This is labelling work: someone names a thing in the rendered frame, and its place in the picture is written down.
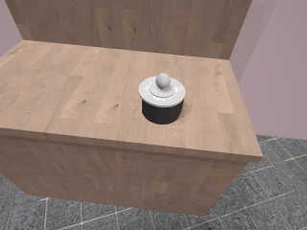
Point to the knob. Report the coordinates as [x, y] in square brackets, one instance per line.
[163, 81]

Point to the pot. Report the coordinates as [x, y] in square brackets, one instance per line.
[161, 115]

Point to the lid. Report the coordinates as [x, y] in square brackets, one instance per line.
[161, 97]

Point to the table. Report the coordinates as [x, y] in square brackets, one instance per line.
[71, 121]

